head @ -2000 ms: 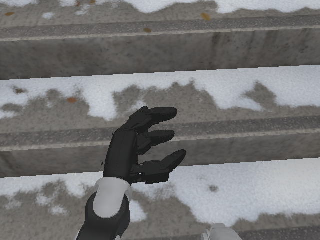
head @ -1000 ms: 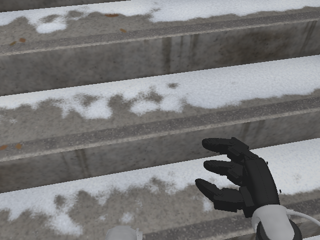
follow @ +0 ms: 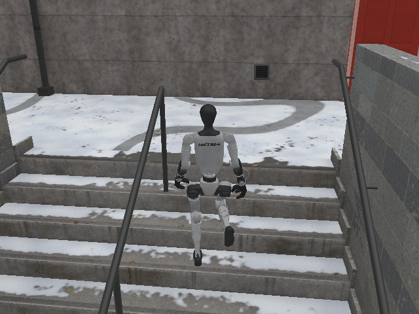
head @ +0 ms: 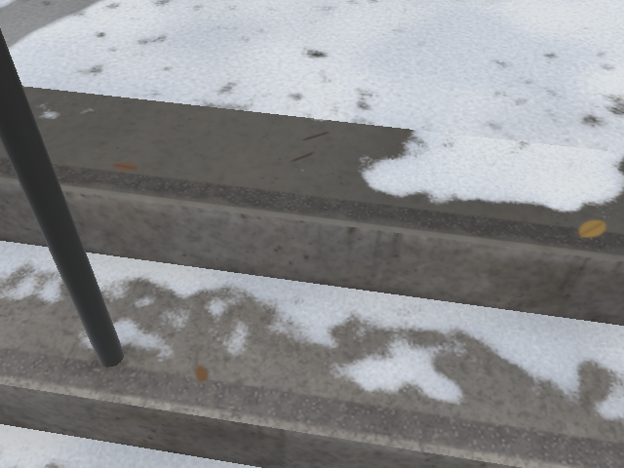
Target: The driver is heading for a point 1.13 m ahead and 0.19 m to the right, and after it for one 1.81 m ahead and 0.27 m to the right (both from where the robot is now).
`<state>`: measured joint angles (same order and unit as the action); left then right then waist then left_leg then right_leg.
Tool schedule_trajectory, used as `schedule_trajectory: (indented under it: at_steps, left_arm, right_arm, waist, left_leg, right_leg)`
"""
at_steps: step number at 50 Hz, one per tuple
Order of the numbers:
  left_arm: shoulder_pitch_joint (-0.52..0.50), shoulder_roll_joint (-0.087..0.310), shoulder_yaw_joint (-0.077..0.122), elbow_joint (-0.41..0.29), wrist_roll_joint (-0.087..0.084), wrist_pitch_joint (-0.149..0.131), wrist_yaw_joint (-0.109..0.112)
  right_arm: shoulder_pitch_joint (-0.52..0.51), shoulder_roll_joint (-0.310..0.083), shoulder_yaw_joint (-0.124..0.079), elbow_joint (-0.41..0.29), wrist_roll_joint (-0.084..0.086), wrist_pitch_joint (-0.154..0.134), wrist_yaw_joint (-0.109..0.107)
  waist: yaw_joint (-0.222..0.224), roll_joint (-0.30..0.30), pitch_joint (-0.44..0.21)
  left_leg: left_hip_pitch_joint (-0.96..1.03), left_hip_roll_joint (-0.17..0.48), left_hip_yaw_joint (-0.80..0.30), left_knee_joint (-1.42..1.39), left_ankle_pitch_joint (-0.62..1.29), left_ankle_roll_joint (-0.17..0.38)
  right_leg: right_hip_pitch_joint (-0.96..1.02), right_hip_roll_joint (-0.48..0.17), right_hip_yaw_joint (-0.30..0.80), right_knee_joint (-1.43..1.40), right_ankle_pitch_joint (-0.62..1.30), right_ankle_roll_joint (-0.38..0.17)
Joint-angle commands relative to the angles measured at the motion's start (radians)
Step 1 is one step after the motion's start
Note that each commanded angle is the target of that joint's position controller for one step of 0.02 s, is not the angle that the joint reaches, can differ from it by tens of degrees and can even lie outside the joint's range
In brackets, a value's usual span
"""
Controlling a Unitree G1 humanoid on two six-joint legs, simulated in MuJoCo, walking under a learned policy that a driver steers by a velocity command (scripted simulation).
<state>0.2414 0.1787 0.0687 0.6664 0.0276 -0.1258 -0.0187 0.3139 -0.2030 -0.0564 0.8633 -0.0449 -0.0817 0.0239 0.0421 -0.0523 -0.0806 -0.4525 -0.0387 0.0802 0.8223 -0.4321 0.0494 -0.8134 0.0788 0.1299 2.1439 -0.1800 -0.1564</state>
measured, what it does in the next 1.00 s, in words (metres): climbs: right foot 0.16 m higher, then left foot 0.16 m higher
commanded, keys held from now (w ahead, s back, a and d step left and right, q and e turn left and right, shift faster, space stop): w+e+shift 0.36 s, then w+shift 0.20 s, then w+q+shift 0.44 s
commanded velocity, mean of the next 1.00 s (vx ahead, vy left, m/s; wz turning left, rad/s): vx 1.00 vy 0.00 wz -0.21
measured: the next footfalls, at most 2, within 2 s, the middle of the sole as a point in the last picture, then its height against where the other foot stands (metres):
right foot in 0.22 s outside the picture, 0.16 m higher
left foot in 0.58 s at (339, 348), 0.16 m higher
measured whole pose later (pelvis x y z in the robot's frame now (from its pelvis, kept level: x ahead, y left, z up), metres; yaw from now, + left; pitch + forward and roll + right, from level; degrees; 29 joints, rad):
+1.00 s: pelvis +0.83 -0.19 +0.44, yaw -10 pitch +4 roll -2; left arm -0.02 0.08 -0.04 0.54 0.02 -0.08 -0.01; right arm 0.57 -0.19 -0.11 0.89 0.01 -0.13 0.03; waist -0.06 0.04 -0.08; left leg -0.33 -0.05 -0.16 1.36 -0.03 0.12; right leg -0.73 -0.06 -0.12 1.19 -0.53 -0.03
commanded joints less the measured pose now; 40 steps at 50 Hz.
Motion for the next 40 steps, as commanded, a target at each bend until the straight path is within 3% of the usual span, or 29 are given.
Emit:
schedule_trajectory:
  at_steps: [1, 3, 5, 6, 7, 8, 9, 11, 12, 13, 14, 16, 17, 19, 21, 22, 24, 25, 27, 28, 29, 30, 31, 32, 33, 34, 37, 39, 40]
  left_arm:
    - [-0.154, -0.107, -0.068, -0.161, -0.022, 0.043, 0.006]
    - [-0.257, -0.134, -0.081, -0.22, -0.037, 0.089, 0.04]
    - [-0.42, -0.134, -0.111, -0.285, -0.035, 0.108, 0.067]
    - [-0.347, -0.077, -0.112, -0.273, -0.045, 0.118, 0.061]
    - [-0.204, 0.01, -0.089, -0.184, -0.03, 0.114, 0.035]
    - [-0.103, 0.06, -0.066, -0.146, -0.024, 0.119, 0.029]
    - [0.076, 0.107, -0.043, -0.079, -0.039, 0.133, 0.032]
    - [0.232, 0.177, -0.013, -0.065, -0.025, 0.111, 0.022]
    - [0.117, 0.194, 0.023, -0.058, -0.039, 0.096, 0.005]
    - [-0.017, 0.243, 0.042, -0.027, -0.034, 0.106, 0.018]
    - [-0.099, 0.209, 0.027, -0.061, -0.03, 0.114, 0.032]
    - [0.106, 0.168, 0.016, 0.094, 0.01, 0.074, 0.027]
    - [0.162, 0.108, 0.0, 0.15, 0.008, 0.045, 0.012]
    - [0.079, 0.087, -0.017, 0.153, 0.009, 0.024, -0.001]
    - [0.145, 0.121, -0.016, 0.216, 0.029, 0.009, -0.009]
    - [0.177, 0.124, -0.016, 0.242, 0.008, 0.006, -0.004]
    - [0.107, 0.156, -0.002, 0.193, -0.041, 0.029, 0.036]
    - [0.115, 0.174, 0.005, 0.179, -0.069, 0.012, 0.05]
    - [0.031, 0.384, 0.084, 0.107, -0.067, -0.025, 0.037]
    - [-0.054, 0.376, 0.1, 0.073, -0.062, -0.04, 0.022]
    - [-0.196, 0.317, 0.097, 0.032, -0.021, -0.068, -0.003]
    - [-0.211, 0.058, 0.027, -0.039, 0.038, -0.092, 0.0]
    - [0.056, -0.04, -0.004, -0.076, 0.027, -0.079, -0.015]
    - [-0.022, -0.042, -0.026, -0.117, 0.035, -0.057, -0.02]
    - [-0.112, -0.074, -0.048, -0.166, 0.06, -0.032, -0.016]
    - [-0.183, -0.136, -0.081, -0.206, 0.083, -0.001, -0.004]
    - [-0.418, -0.132, -0.12, -0.31, 0.033, 0.049, 0.017]
    - [-0.556, -0.146, -0.134, -0.4, 0.024, 0.049, 0.029]
    - [-0.58, -0.15, -0.154, -0.441, 0.022, 0.042, 0.025]
  right_arm:
    - [-0.019, 0.031, 0.017, 0.018, -0.011, -0.054, -0.003]
    - [0.007, 0.017, 0.03, 0.081, -0.016, -0.077, -0.009]
    - [0.031, 0.044, 0.054, 0.133, 0.036, -0.07, -0.012]
    - [-0.001, -0.028, 0.051, 0.11, 0.052, -0.06, -0.032]
    - [-0.043, -0.089, 0.044, 0.052, 0.095, -0.073, -0.054]
    - [0.016, -0.234, 0.01, 0.028, 0.123, -0.094, -0.072]
    - [-0.034, -0.354, -0.017, -0.004, 0.126, -0.106, -0.087]
    - [-0.133, -0.369, -0.066, -0.109, 0.118, -0.113, -0.043]
    - [-0.138, -0.259, -0.06, -0.135, 0.076, -0.096, -0.007]
    - [-0.146, -0.089, -0.016, -0.266, -0.001, -0.09, 0.031]
    - [-0.14, -0.008, 0.022, -0.34, -0.053, -0.085, 0.028]
    - [-0.292, 0.161, 0.104, -0.459, -0.064, -0.068, -0.006]
    - [-0.302, 0.178, 0.124, -0.466, -0.072, -0.058, -0.017]
    - [-0.318, 0.126, 0.121, -0.479, -0.033, -0.032, -0.044]
    - [-0.508, 0.149, 0.137, -0.576, -0.03, -0.008, -0.07]
    - [-0.593, 0.181, 0.16, -0.636, -0.049, -0.002, -0.078]
    - [-0.542, 0.11, 0.148, -0.63, -0.013, -0.006, -0.068]
    - [-0.385, 0.085, 0.126, -0.539, 0.012, -0.009, -0.066]
    - [-0.052, -0.034, 0.046, -0.434, 0.026, 0.008, -0.084]
    - [0.108, -0.132, 0.012, -0.372, 0.014, -0.005, -0.085]
    - [0.181, -0.209, -0.026, -0.286, 0.032, -0.012, -0.069]
    - [0.162, -0.199, -0.037, -0.174, 0.048, -0.003, -0.051]
    - [0.014, -0.137, -0.025, -0.187, 0.018, 0.005, -0.043]
    - [-0.04, -0.037, -0.012, -0.164, 0.02, -0.005, -0.038]
    - [-0.064, 0.033, 0.011, -0.097, 0.028, -0.01, -0.038]
    - [-0.026, 0.07, 0.014, -0.03, 0.027, -0.029, -0.03]
    - [0.065, 0.089, 0.037, 0.084, 0.035, -0.065, -0.014]
    - [0.154, 0.03, 0.028, 0.122, 0.012, -0.078, -0.023]
    - [0.184, -0.005, 0.021, 0.144, 0.036, -0.069, -0.03]
  waist:
    - [0.029, 0.076, 0.169]
    - [0.049, 0.154, 0.211]
    - [0.07, 0.089, 0.255]
    - [0.115, 0.083, 0.21]
    - [0.15, 0.024, 0.041]
    - [0.17, 0.074, -0.121]
    - [0.261, 0.117, -0.308]
    - [0.28, 0.193, -0.367]
    - [0.216, 0.069, -0.24]
    - [0.06, -0.282, -0.19]
    - [0.005, -0.133, -0.228]
    - [-0.028, 0.042, 0.068]
    - [-0.048, 0.096, 0.163]
    - [-0.108, 0.095, 0.28]
    - [-0.075, 0.024, 0.269]
    - [-0.08, 0.059, 0.26]
    - [-0.11, 0.137, 0.136]
    - [-0.157, 0.099, -0.069]
    - [-0.315, -0.033, -0.36]
    - [-0.405, 0.124, -0.436]
    - [-0.472, 0.224, -0.405]
    - [-0.319, 0.493, -0.204]
    - [-0.096, 0.309, -0.344]
    - [-0.07, 0.136, -0.241]
    - [-0.02, 0.076, 0.002]
    - [-0.007, 0.057, 0.099]
    - [0.008, -0.003, 0.331]
    - [-0.031, 0.098, 0.32]
    - [-0.018, 0.065, 0.298]
  left_leg:
    - [0.109, 0.268, -0.214, -0.544, 0.14, 0.038]
    - [0.039, 0.293, -0.119, -0.686, 0.113, 0.032]
    - [-0.104, 0.184, 0.108, -0.83, 0.354, -0.03]
    - [-0.217, 0.185, 0.173, -0.929, 0.627, 0.018]
    - [-0.195, 0.157, 0.215, -0.846, 1.197, 0.059]
    - [-0.041, 0.189, 0.184, -0.723, 1.673, 0.097]
    - [0.126, 0.225, 0.187, -0.494, 2.077, 0.118]
    - [0.355, 0.3, 0.09, 0.079, 2.263, 0.094]
    - [0.214, 0.159, 0.041, 0.499, 1.227, 0.067]
    - [-0.304, -0.076, -0.048, 1.029, 0.32, -0.025]
    - [-0.512, -0.055, -0.18, 1.379, 0.247, -0.007]
    - [-0.8, -0.014, -0.169, 1.631, 0.137, 0.024]
    - [-0.894, 0.009, -0.165, 1.659, 0.1, 0.043]
    - [-0.871, 0.034, -0.106, 1.509, 0.008, 0.03]
    - [-0.933, 0.053, -0.046, 1.493, -0.113, 0.026]
    - [-0.865, 0.099, -0.058, 1.26, -0.123, 0.047]
    - [-0.164, 0.11, 0.03, 0.646, 0.076, 0.034]
    - [0.213, 0.0, 0.12, 0.628, 0.134, 0.04]
    - [0.338, -0.026, 0.062, 0.423, 0.093, 0.041]
    - [0.512, 0.045, -0.101, 0.183, -0.01, 0.099]
    - [0.462, 0.028, -0.157, -0.049, 0.058, 0.137]
    - [0.534, 0.176, -0.438, -0.096, 1.03, 0.222]
    - [0.648, 0.297, -0.857, -0.298, 0.617, 0.298]
    - [0.564, 0.302, -0.975, -0.404, 0.144, 0.331]
    - [0.438, 0.275, -0.86, -0.458, -0.004, 0.301]
    - [0.35, 0.252, -0.703, -0.447, 0.021, 0.244]
    - [0.011, 0.136, -0.332, -0.627, 0.038, 0.13]
    - [0.004, 0.176, -0.398, -0.729, 0.217, 0.187]
    - [-0.013, 0.154, -0.357, -0.793, 0.162, 0.172]
  right_leg:
    - [-0.435, -0.025, 0.024, 0.047, -0.187, -0.016]
    - [-0.492, -0.01, -0.034, 0.187, -0.256, -0.022]
    - [-0.314, -0.013, -0.14, -0.244, -0.192, -0.031]
    - [-0.03, -0.025, -0.25, -0.5, -0.129, -0.007]
    - [0.323, 0.014, -0.361, -0.617, -0.079, 0.0]
    - [0.485, 0.065, -0.408, -0.659, -0.079, 0.02]
    - [0.598, 0.098, -0.382, -0.659, -0.079, 0.022]
    - [0.626, 0.113, -0.232, -1.129, -0.236, -0.01]
    - [0.628, 0.094, -0.004, -1.48, -0.167, -0.082]
    - [0.771, -0.056, 0.491, -1.588, 0.226, -0.261]
    - [0.747, -0.133, 0.726, -1.713, -0.174, -0.332]
    - [0.578, -0.141, 0.672, -1.818, -0.231, -0.227]
    - [0.518, -0.118, 0.544, -1.78, -0.187, -0.176]
    - [0.307, -0.078, 0.347, -1.818, -0.064, -0.099]
    - [0.282, -0.099, 0.307, -1.923, -0.03, -0.094]
    - [0.259, -0.091, 0.249, -1.987, -0.073, -0.062]
    - [0.034, -0.076, 0.123, -2.204, 0.307, -0.089]
    - [0.042, -0.09, 0.07, -2.085, 0.995, -0.096]
    - [0.465, -0.192, 0.093, -1.661, 1.814, -0.049]
    - [0.436, -0.161, 0.077, -1.235, 1.812, 0.038]
    - [0.473, -0.008, 0.016, -0.74, 1.105, 0.047]
    - [0.034, 0.208, 0.086, -0.294, 0.008, 0.09]
    - [-0.166, 0.171, 0.188, -0.061, -0.039, 0.041]
    - [-0.27, 0.107, 0.11, 0.085, -0.053, 0.029]
    - [-0.442, 0.05, 0.04, 0.145, -0.152, 0.014]
    - [-0.532, 0.014, 0.07, 0.24, -0.252, -0.014]
    - [-0.545, -0.119, -0.114, -0.072, -0.387, 0.01]
    - [-0.609, -0.138, -0.171, 0.062, -0.466, 0.023]
    - [-0.53, -0.179, -0.153, -0.164, -0.475, 0.008]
